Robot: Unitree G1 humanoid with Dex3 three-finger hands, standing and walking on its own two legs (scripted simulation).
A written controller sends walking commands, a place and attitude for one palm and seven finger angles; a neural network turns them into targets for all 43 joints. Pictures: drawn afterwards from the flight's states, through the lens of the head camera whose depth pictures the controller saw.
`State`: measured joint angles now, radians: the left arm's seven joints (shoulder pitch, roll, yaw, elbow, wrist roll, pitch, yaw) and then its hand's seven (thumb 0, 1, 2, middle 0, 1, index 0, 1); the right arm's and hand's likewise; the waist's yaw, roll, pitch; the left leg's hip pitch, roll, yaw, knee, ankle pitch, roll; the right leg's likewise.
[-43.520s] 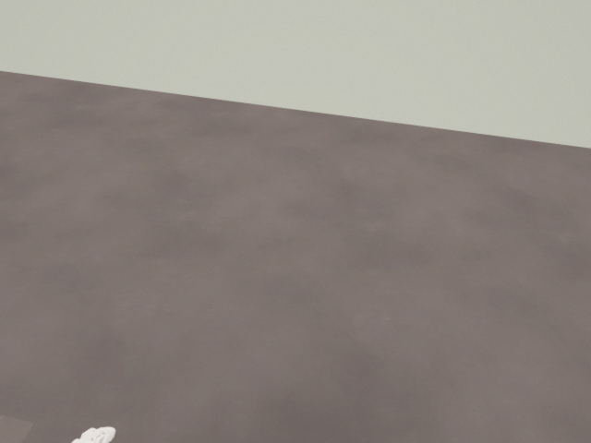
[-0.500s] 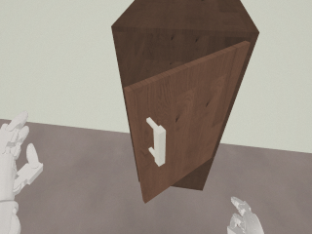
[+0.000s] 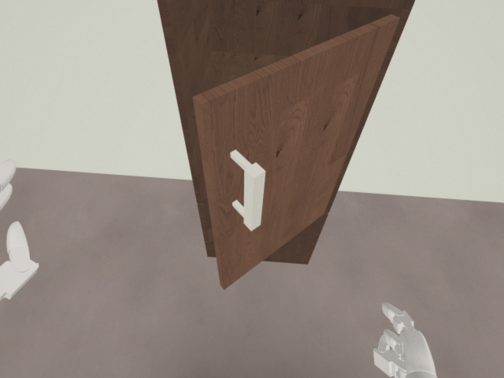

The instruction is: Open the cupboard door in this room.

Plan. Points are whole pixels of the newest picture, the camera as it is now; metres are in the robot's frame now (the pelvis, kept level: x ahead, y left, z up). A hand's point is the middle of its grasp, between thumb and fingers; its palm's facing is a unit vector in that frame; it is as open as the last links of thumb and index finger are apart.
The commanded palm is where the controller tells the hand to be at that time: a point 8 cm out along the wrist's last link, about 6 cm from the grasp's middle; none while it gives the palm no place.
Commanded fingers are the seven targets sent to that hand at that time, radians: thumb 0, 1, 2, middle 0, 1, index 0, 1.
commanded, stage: step back with the hand held close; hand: left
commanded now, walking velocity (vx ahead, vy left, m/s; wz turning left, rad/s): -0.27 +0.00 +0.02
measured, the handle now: (245, 192) +0.37 +0.04 +0.09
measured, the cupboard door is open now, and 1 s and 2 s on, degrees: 43 43 43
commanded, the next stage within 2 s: stop stepping back and stand still in 0.84 s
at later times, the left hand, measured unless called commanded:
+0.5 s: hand out of the picture +0.15 +0.27 +0.17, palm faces +0.47 -0.72 -0.51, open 7.4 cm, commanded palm +0.08 +0.31 +0.18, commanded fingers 0.00 0.90 0.90 -0.20 -0.30 -0.20 -0.30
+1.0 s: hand out of the picture +0.04 +0.26 +0.17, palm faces +0.48 -0.75 -0.46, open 7.4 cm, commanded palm -0.02 +0.29 +0.18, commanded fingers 0.00 0.90 0.90 -0.20 -0.30 -0.20 -0.30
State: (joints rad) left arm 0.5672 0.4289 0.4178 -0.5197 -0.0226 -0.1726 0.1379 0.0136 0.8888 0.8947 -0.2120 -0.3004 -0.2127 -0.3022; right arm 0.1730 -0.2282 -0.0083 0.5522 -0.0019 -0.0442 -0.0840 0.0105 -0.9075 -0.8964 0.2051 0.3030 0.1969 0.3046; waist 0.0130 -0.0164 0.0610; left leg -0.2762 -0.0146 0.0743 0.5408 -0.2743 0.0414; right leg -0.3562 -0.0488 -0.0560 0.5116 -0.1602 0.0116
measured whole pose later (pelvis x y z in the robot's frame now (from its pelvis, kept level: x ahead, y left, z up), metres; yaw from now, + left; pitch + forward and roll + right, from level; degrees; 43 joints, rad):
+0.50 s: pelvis -0.05 +0.00 -0.01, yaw +3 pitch +0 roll -1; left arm 0.52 0.43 0.48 -0.54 0.01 -0.26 0.16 0.01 0.89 0.90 -0.21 -0.30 -0.21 -0.30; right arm 0.25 -0.20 0.00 0.59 -0.02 -0.12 -0.07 0.01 -0.90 -0.90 0.21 0.30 0.20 0.31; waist -0.01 -0.02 0.05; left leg -0.42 -0.02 0.02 0.67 -0.26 0.05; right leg -0.40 0.01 0.02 0.69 -0.26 0.02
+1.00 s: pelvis -0.15 -0.02 +0.00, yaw +3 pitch +1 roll -2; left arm 0.56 0.42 0.45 -0.59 -0.03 -0.20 0.17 0.01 0.89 0.90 -0.21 -0.30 -0.21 -0.30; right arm 0.18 -0.16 -0.01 0.64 -0.02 -0.17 -0.05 0.01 -0.91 -0.90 0.21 0.30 0.20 0.30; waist 0.03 -0.04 0.05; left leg -0.36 0.06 -0.02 0.53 -0.19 -0.02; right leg -0.42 0.06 0.00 0.89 -0.44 0.03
